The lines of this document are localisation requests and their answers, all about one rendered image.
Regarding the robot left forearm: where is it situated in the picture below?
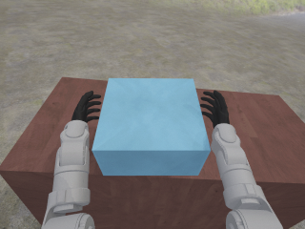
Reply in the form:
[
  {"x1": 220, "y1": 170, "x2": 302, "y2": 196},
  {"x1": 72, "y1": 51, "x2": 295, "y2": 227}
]
[{"x1": 41, "y1": 120, "x2": 91, "y2": 229}]

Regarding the pedestal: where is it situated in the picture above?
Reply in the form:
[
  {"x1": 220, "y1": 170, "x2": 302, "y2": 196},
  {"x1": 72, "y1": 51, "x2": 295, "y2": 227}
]
[{"x1": 0, "y1": 76, "x2": 305, "y2": 229}]

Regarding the carton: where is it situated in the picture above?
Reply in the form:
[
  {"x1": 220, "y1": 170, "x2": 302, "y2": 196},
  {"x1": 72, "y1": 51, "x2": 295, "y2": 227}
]
[{"x1": 91, "y1": 78, "x2": 211, "y2": 176}]

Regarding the left robot hand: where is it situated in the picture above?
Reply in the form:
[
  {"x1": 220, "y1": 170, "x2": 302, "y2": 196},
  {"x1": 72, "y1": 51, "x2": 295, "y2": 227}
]
[{"x1": 71, "y1": 91, "x2": 101, "y2": 123}]

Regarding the right robot hand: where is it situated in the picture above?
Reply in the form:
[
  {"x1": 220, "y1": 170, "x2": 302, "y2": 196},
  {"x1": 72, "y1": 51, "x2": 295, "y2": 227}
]
[{"x1": 200, "y1": 90, "x2": 230, "y2": 128}]

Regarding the right robot upper arm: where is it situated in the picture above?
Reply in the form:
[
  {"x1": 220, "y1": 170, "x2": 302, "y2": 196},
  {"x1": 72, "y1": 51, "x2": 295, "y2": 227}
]
[{"x1": 226, "y1": 209, "x2": 282, "y2": 229}]

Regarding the robot right forearm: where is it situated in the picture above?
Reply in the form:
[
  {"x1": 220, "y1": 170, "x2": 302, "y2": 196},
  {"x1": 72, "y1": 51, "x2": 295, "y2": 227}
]
[{"x1": 211, "y1": 123, "x2": 283, "y2": 229}]

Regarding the left robot upper arm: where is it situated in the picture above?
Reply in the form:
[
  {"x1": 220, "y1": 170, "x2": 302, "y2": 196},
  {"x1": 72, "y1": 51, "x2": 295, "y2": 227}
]
[{"x1": 43, "y1": 213, "x2": 95, "y2": 229}]

